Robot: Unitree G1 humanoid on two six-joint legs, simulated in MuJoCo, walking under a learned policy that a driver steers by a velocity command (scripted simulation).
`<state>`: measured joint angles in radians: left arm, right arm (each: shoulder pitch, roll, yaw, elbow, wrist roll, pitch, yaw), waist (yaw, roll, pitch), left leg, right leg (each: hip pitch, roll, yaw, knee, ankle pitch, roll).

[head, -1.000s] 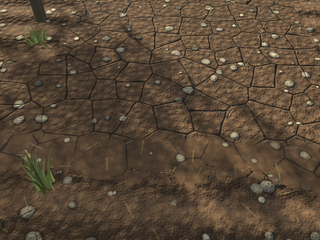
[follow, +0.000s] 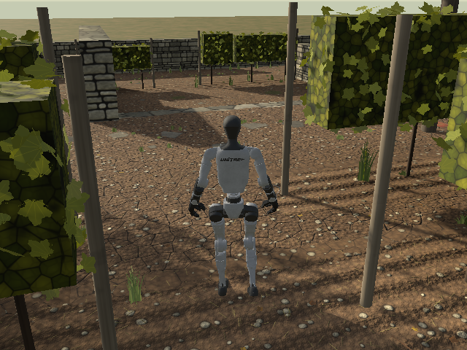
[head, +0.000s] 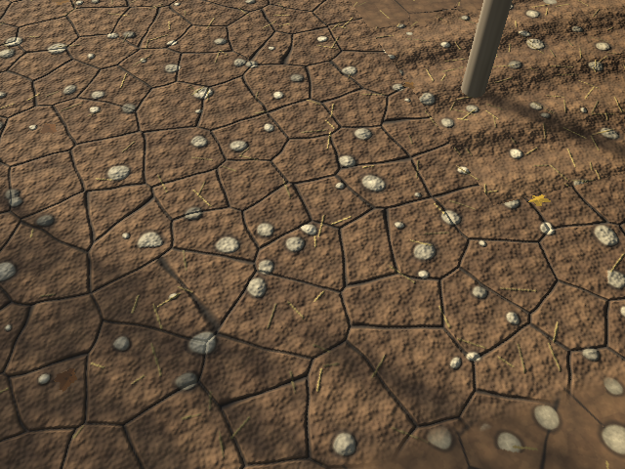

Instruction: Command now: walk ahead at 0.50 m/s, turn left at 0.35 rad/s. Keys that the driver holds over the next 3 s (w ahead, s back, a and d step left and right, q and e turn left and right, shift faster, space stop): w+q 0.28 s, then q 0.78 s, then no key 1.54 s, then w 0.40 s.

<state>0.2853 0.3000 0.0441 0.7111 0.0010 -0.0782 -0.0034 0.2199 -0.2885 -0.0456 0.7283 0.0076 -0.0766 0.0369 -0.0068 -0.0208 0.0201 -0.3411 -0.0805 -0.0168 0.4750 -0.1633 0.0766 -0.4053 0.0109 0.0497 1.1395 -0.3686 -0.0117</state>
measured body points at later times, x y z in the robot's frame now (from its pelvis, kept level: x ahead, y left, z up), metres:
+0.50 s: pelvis +0.25 -0.03 +0.00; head +0.29 -0.03 +0.45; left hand +0.36 +0.27 -0.08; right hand +0.42 -0.29 -0.11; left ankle +0.16 +0.08 -0.65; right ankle +0.33 -0.13 -0.74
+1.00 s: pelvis +0.32 +0.03 +0.00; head +0.35 +0.08 +0.45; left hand +0.29 +0.36 -0.11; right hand +0.62 -0.11 -0.07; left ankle +0.31 +0.14 -0.74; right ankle +0.40 -0.10 -0.67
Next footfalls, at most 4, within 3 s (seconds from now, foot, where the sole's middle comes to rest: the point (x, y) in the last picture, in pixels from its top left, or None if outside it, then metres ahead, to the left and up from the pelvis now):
0.34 right None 0.37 -0.12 -0.77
0.80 left None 0.34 0.16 -0.77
1.20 right None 0.46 -0.04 -0.77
1.50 left None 0.26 0.13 -0.77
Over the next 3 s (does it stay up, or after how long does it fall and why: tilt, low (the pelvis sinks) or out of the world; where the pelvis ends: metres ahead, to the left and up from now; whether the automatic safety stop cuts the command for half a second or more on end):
stays up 0.42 0.06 0.01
